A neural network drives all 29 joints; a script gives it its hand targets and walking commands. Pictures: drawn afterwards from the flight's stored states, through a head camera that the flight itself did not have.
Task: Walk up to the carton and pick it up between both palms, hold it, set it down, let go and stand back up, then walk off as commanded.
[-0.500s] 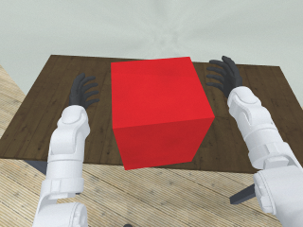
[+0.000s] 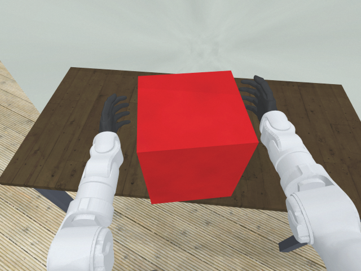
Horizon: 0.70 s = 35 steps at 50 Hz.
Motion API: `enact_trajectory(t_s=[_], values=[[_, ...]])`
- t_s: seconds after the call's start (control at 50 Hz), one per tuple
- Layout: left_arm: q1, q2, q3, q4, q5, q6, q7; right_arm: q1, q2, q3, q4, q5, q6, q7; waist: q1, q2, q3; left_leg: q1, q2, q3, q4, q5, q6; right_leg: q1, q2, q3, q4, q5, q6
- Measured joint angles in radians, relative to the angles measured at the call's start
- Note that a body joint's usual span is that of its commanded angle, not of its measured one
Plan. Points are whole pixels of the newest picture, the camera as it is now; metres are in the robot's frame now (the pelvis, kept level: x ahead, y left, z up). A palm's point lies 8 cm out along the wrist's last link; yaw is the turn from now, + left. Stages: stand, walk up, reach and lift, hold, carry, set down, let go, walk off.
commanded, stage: reach and lift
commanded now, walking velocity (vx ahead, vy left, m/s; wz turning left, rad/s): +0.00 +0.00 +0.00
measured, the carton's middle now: (188, 141) +0.40 +0.05 +0.04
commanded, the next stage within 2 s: none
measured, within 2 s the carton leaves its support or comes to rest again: leaves its support in 1.92 s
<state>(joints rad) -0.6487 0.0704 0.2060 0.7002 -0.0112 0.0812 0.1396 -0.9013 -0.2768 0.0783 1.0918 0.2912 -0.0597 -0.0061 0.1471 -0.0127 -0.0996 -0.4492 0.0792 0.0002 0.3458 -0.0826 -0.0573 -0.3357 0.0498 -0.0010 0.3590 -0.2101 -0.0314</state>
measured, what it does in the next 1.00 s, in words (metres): stands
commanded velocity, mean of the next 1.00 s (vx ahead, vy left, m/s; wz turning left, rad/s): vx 0.00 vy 0.00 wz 0.00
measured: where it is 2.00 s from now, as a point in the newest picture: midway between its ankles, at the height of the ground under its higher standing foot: outside the picture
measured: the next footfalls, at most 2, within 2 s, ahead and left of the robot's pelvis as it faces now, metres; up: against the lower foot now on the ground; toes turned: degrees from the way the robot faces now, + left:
none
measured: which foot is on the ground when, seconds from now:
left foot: down 0.00-1.00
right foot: down 0.00-1.00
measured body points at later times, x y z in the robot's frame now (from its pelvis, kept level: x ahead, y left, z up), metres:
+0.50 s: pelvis +0.00 +0.00 +0.00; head +0.06 +0.02 +0.45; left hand +0.39 +0.21 +0.08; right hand +0.47 -0.09 +0.10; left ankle +0.04 +0.15 -0.74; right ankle -0.03 -0.10 -0.74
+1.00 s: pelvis +0.01 +0.00 +0.01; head +0.04 +0.02 +0.45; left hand +0.38 +0.20 +0.08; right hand +0.45 -0.10 +0.10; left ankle +0.04 +0.15 -0.74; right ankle -0.03 -0.10 -0.74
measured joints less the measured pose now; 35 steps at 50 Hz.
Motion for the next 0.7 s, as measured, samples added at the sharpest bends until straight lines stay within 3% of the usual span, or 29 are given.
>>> enact_trajectory(t_s=[0.2, 0.52, 0.62, 0.7], values=[[0.027, -0.052, -0.012, -0.063, 0.023, 0.010, 0.021, 0.000, 0.019, -0.021, -0.007, -0.004, 0.000, 0.002, -0.013, -0.006, -0.001, -0.011, 0.001, 0.002, 0.001, -0.002, 0.005, 0.002, 0.000, 0.002, -0.027, 0.013, 0.004], [0.032, -0.155, 0.108, -0.163, 0.186, 0.064, 0.036, 0.026, 0.132, -0.143, -0.093, -0.169, 0.019, -0.036, -0.032, -0.008, 0.043, 0.035, 0.000, 0.008, -0.034, 0.011, 0.004, 0.042, -0.001, 0.003, -0.054, 0.024, 0.003], [0.033, -0.184, 0.168, -0.165, 0.259, 0.051, 0.004, 0.041, 0.160, -0.194, -0.091, -0.238, 0.001, -0.028, -0.035, -0.016, 0.051, 0.066, -0.002, 0.013, -0.049, 0.012, 0.004, 0.067, -0.004, 0.006, -0.059, 0.021, 0.003], [0.045, -0.220, 0.244, -0.177, 0.353, 0.033, -0.050, 0.054, 0.198, -0.287, -0.082, -0.370, -0.027, 0.000, -0.048, -0.021, 0.050, 0.098, -0.009, 0.015, -0.064, 0.012, 0.005, 0.095, -0.012, 0.003, -0.062, 0.013, 0.004]])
